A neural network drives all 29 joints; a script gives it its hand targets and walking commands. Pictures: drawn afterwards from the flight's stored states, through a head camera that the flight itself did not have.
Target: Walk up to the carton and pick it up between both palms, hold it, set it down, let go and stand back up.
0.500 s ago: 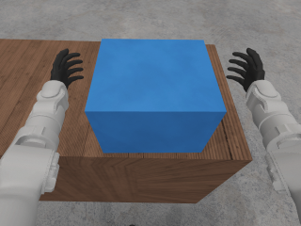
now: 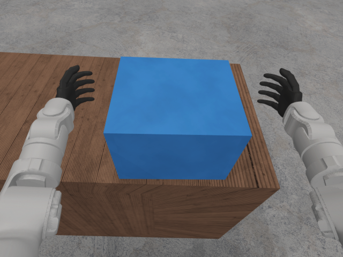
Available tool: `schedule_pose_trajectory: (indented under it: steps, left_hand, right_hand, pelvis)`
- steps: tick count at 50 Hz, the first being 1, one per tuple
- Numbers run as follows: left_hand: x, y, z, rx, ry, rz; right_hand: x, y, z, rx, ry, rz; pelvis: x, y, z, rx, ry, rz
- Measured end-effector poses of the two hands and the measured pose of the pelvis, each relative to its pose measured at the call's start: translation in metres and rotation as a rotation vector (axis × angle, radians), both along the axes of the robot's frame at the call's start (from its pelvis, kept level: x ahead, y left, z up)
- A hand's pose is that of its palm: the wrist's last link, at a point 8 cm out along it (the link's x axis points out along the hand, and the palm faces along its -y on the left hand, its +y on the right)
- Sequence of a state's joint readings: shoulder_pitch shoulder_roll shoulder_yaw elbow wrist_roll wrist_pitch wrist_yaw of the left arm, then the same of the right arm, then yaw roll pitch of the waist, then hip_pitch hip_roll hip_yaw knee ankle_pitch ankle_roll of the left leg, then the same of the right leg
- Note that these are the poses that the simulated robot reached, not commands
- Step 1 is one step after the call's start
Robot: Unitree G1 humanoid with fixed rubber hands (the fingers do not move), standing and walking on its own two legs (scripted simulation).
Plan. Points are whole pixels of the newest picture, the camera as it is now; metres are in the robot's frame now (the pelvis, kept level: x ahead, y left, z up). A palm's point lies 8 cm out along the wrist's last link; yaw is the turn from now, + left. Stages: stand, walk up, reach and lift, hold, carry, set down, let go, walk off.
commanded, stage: set down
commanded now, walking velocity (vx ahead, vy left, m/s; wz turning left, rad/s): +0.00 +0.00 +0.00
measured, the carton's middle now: (174, 119) +0.46 +0.05 +0.04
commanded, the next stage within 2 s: none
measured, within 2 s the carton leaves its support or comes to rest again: neither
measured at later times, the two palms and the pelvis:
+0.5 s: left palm (65, 131) +0.35 +0.28 +0.10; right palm (297, 143) +0.37 -0.22 +0.11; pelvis +0.00 -0.01 +0.00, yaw +0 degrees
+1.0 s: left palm (62, 176) +0.27 +0.27 +0.05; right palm (293, 188) +0.29 -0.22 +0.06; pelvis +0.01 +0.00 +0.00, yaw +0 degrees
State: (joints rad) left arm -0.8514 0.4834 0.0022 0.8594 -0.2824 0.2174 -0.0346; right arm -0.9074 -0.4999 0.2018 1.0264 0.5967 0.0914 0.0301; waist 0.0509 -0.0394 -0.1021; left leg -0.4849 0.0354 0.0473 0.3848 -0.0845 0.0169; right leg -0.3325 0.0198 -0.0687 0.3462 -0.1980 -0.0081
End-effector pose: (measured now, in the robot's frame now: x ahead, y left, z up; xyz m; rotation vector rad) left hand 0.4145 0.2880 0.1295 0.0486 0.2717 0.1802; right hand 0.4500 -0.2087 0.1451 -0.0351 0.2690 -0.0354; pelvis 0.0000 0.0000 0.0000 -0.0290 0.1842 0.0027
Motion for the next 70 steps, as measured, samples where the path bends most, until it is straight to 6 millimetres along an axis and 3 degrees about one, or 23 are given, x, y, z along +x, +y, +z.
schedule_pose_trajectory:
  steps: [6, 12, 17, 25, 36, 41, 60, 70]
  left_hand:
    - [-0.024, 0.004, -0.019, 0.000, 0.004, 0.015]
    - [-0.027, -0.003, -0.007, -0.008, -0.034, 0.006]
    - [-0.040, -0.012, -0.005, -0.014, -0.042, -0.019]
    - [-0.065, -0.010, -0.029, -0.038, -0.006, 0.022]
    - [-0.105, -0.006, -0.048, -0.033, -0.024, 0.035]
    - [-0.117, -0.008, -0.059, -0.032, 0.001, 0.036]
    - [-0.173, -0.022, -0.097, -0.021, 0.026, 0.026]
    - [-0.189, -0.022, -0.117, -0.020, 0.089, 0.028]
  right_hand:
    - [-0.024, 0.003, -0.025, 0.022, -0.018, 0.018]
    - [-0.034, -0.001, -0.023, 0.026, -0.026, 0.012]
    - [-0.054, -0.011, -0.025, 0.020, -0.027, -0.002]
    - [-0.081, -0.016, -0.037, 0.027, -0.020, 0.005]
    - [-0.115, -0.001, -0.065, 0.053, -0.026, 0.012]
    - [-0.125, -0.003, -0.074, 0.054, -0.016, 0.003]
    - [-0.200, -0.015, -0.105, 0.034, 0.016, -0.033]
    - [-0.210, -0.013, -0.125, 0.018, 0.070, -0.027]
  pelvis:
    - [0.003, 0.000, 0.001, 0.002, -0.021, 0.009]
    - [0.001, -0.001, 0.001, 0.003, -0.035, 0.013]
    - [0.002, -0.003, 0.004, 0.009, -0.096, 0.006]
    - [0.002, -0.007, 0.004, 0.019, -0.133, -0.005]
    - [0.003, -0.008, 0.004, 0.021, -0.168, 0.003]
    - [0.002, -0.007, 0.004, 0.022, -0.173, 0.005]
    - [0.015, -0.003, 0.005, 0.025, -0.200, -0.027]
    - [0.017, -0.002, 0.005, 0.025, -0.195, -0.029]
